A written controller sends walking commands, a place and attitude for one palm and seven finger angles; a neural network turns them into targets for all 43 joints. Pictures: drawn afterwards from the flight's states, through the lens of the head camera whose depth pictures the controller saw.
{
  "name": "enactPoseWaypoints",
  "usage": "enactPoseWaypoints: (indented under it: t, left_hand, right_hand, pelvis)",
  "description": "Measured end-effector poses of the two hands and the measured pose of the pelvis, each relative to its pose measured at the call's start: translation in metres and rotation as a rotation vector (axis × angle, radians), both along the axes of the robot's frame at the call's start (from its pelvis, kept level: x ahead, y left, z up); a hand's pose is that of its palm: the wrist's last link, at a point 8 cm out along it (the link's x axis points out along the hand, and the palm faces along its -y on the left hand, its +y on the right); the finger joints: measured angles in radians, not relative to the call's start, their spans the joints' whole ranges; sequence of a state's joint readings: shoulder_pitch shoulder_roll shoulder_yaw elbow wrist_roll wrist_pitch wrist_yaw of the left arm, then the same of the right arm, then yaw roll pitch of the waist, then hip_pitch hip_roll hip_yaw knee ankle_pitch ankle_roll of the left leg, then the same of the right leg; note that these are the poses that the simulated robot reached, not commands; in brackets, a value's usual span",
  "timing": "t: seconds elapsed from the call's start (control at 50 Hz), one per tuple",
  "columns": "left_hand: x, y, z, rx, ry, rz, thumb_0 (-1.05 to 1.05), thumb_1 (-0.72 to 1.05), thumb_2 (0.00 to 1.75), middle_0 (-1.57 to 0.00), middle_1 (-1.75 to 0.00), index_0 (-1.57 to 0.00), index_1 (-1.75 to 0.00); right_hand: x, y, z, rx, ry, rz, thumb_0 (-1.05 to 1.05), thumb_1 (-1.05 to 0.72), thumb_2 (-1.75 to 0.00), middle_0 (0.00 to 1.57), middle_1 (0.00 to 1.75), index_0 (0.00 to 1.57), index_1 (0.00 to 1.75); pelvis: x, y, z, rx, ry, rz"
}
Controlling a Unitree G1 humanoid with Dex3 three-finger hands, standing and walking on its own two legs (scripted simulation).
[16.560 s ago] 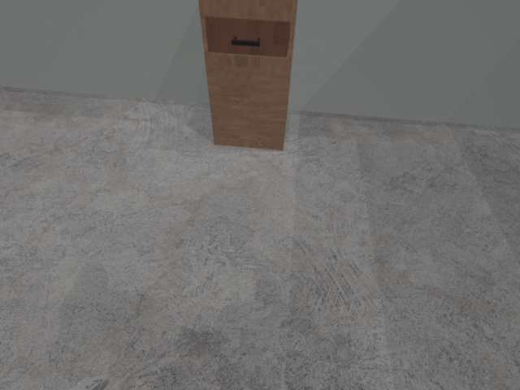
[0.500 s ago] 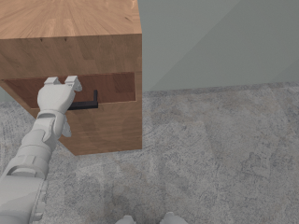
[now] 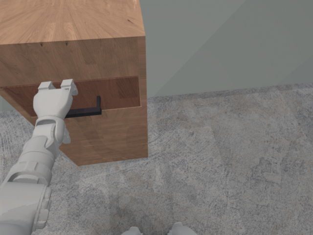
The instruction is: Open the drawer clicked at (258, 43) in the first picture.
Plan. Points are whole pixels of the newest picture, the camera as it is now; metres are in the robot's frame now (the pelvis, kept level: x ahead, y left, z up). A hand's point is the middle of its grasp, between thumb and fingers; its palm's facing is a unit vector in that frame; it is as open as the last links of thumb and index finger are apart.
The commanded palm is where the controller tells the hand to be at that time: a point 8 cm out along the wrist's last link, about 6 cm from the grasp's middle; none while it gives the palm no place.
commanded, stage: re-aim the fingers above the handle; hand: left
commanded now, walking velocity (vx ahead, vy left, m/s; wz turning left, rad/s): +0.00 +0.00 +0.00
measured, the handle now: (80, 106) +0.50 +0.24 -0.06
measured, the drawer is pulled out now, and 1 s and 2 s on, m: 0.00 0.00 0.00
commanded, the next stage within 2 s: lower the fingers behind the handle in 0.24 s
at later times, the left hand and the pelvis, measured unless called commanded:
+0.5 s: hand (65, 117) +0.44 +0.26 -0.02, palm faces -0.12 -0.01 -0.99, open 13.8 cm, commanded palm +0.44 +0.25 +0.05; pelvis +0.00 +0.00 +0.00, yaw +0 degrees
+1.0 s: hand (72, 117) +0.46 +0.25 -0.04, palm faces -0.07 -0.03 -1.00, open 13.8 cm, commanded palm +0.44 +0.25 +0.01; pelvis +0.00 -0.01 -0.02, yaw +0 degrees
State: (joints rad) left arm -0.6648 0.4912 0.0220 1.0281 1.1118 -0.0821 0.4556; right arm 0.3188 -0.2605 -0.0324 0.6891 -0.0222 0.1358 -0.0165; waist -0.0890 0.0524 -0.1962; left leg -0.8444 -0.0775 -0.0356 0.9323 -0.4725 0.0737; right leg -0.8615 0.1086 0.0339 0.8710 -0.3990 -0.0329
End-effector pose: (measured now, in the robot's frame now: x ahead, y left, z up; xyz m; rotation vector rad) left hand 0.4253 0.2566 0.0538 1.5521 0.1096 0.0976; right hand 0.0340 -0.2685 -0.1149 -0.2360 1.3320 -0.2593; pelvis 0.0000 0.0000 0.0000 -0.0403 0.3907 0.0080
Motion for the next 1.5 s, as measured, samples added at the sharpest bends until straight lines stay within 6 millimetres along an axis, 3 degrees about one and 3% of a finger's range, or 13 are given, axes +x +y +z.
enactPoseWaypoints:
  t: [0.1, 0.26, 0.34, 0.54, 0.7, 0.84, 1.18, 1.5]
  left_hand:
    - [-0.005, 0.013, -0.01, 0.017, 0.077, 0.073, 0.0, -0.49, 0.3, -0.32, -1.2, -0.32, -1.2]
    - [0.011, -0.017, -0.003, -0.068, 0.048, -0.066, 0.0, -0.49, 0.3, -0.32, -1.2, -0.32, -1.2]
    - [0.018, -0.021, 0.0, -0.051, -0.009, -0.062, 0.0, -0.49, 0.3, -0.36, -1.22, -0.33, -1.21]
    - [0.003, 0.0, -0.023, -0.001, 0.127, 0.063, 0.0, -0.49, 0.3, -0.34, -1.21, -0.33, -1.21]
    - [0.011, -0.012, -0.022, -0.033, 0.048, -0.049, 0.0, -0.49, 0.3, -0.32, -1.2, -0.32, -1.2]
    - [0.011, -0.011, -0.044, -0.015, 0.062, 0.024, 0.0, -0.49, 0.3, -0.32, -1.2, -0.32, -1.2]
    - [0.012, -0.01, -0.043, 0.003, 0.054, 0.014, 0.0, -0.49, 0.3, -0.31, -1.25, -0.32, -1.2]
    - [0.014, -0.011, -0.049, 0.028, 0.014, 0.022, 0.0, -0.49, 0.3, -0.28, -1.35, -0.32, -1.2]
  right_hand:
    - [-0.004, 0.0, -0.002, 0.007, 0.017, -0.002, 0.01, -0.91, -0.9, 0.2, 0.3, 0.21, 0.3]
    - [-0.007, 0.0, 0.006, -0.032, 0.016, -0.006, 0.01, -0.9, -0.9, 0.21, 0.3, 0.21, 0.3]
    - [-0.01, -0.001, 0.003, -0.028, 0.015, -0.012, 0.0, -0.9, -0.9, 0.2, 0.3, 0.21, 0.3]
    - [-0.016, 0.005, -0.002, 0.015, 0.031, -0.022, 0.01, -0.9, -0.9, 0.21, 0.3, 0.21, 0.3]
    - [-0.018, -0.005, -0.007, -0.026, 0.045, -0.008, 0.0, -0.9, -0.9, 0.21, 0.3, 0.21, 0.3]
    - [-0.017, -0.009, -0.015, -0.014, 0.049, -0.006, 0.0, -0.91, -0.9, 0.2, 0.3, 0.21, 0.3]
    - [-0.02, -0.009, -0.023, -0.013, 0.041, 0.005, 0.0, -0.9, -0.9, 0.21, 0.3, 0.21, 0.3]
    - [-0.034, -0.008, -0.041, -0.018, 0.027, 0.027, 0.0, -0.9, -0.9, 0.21, 0.3, 0.21, 0.3]
  pelvis:
    - [-0.002, 0.001, 0.0, -0.002, 0.004, 0.008]
    - [0.002, 0.001, 0.001, -0.009, 0.004, 0.022]
    - [0.001, 0.002, -0.002, -0.01, 0.016, 0.01]
    - [-0.003, -0.001, 0.0, 0.002, 0.016, -0.002]
    - [-0.002, -0.004, -0.01, -0.009, 0.048, 0.014]
    - [-0.004, -0.005, -0.017, -0.003, 0.067, -0.004]
    - [-0.009, -0.009, -0.025, -0.001, 0.083, -0.004]
    - [-0.033, -0.009, -0.045, -0.003, 0.106, 0.001]
